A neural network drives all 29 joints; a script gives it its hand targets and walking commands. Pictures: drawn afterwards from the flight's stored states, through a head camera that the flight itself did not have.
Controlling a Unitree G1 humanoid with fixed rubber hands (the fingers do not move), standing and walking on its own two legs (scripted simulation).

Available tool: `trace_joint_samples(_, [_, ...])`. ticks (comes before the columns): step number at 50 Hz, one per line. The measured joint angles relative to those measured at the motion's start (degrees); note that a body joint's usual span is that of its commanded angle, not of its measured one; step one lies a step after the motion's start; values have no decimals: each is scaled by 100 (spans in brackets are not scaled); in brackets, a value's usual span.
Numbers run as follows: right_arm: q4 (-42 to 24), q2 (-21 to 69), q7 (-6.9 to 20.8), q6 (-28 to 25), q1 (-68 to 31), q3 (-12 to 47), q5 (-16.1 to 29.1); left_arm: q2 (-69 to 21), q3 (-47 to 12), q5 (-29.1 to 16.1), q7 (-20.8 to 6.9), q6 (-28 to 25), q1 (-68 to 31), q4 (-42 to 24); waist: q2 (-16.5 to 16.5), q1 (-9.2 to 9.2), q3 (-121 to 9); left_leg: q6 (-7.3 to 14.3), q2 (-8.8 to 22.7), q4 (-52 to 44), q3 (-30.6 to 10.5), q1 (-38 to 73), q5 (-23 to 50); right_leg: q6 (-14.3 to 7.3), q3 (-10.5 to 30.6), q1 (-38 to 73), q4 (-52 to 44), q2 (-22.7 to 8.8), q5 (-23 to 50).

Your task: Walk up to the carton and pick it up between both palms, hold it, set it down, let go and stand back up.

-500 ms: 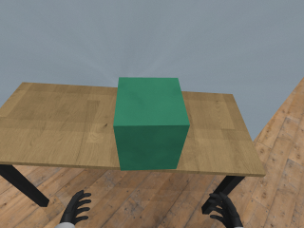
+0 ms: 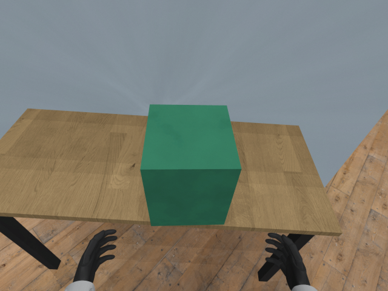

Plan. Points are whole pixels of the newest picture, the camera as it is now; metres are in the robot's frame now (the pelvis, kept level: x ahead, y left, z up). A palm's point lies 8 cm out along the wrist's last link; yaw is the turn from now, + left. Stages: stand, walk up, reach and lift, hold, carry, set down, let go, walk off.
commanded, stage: reach and lift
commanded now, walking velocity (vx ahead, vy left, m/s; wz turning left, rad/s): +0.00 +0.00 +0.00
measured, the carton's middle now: (188, 166) +0.42 +0.03 -0.01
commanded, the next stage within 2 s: none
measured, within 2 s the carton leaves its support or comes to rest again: neither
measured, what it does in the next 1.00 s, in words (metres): stands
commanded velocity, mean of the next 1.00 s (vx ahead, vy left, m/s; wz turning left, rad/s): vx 0.00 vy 0.00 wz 0.00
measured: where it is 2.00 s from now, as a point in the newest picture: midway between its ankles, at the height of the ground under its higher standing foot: outside the picture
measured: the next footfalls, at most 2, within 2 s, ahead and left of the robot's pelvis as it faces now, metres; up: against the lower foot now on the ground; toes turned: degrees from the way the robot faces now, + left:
none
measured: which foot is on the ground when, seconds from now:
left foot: down 0.00-1.00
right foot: down 0.00-1.00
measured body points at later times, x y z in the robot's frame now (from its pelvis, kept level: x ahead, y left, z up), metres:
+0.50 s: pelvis +0.00 -0.01 +0.00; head -0.01 +0.00 +0.45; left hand +0.23 +0.22 -0.02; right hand +0.24 -0.20 -0.03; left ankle +0.01 +0.12 -0.74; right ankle -0.03 -0.11 -0.74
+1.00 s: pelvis +0.00 +0.00 +0.01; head -0.01 +0.00 +0.46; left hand +0.31 +0.22 +0.06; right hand +0.31 -0.20 +0.05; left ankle +0.01 +0.12 -0.74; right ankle -0.02 -0.11 -0.74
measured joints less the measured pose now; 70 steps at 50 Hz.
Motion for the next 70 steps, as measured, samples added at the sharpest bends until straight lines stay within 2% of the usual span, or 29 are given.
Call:
trace_joint_samples(14, [151,-54,-101,-704,-400,275,371,59,19,-233,-137,-828,-348,235,18,-60,-29,-44,3,271,-102,-152,-150,-37,-39,-143,303,16,-194])
trace_joint_samples(21, [156,-25,-201,-583,-649,369,459,47,48,-305,-130,-719,-596,252,0,-67,-42,-53,-5,271,-120,-169,-150,-45,-29,-172,332,19,-209])
trace_joint_samples(30, [-408,-148,-382,85,-938,453,558,64,162,-367,-126,12,-930,-247,-12,-62,-63,-49,-16,5,-106,42,-42,-38,18,28,59,29,-82])
trace_joint_samples(41, [-1323,-210,-578,1316,-1346,350,549,-77,492,-162,-145,1475,-1439,-1180,6,-8,-22,-38,-27,-463,-45,372,180,-25,113,317,-394,43,166])
trace_joint_samples(50, [-1814,-316,-737,2142,-1854,206,605,-88,782,-124,-180,2579,-1996,-1793,44,30,38,-34,-15,-612,-15,322,313,-25,165,236,-517,64,305])
trace_joint_samples(56, [-1829,-405,-822,2559,-2385,141,667,-2,921,-191,-210,3069,-2507,-1835,63,23,29,-36,-4,-622,-16,173,374,-29,176,69,-503,79,359])
trace_joint_samples(70, [-1364,-713,-946,3281,-3691,215,1065,226,1152,-280,-206,3872,-3757,-1460,83,-38,-77,-50,26,-574,-51,-123,422,-43,170,-213,-487,116,427])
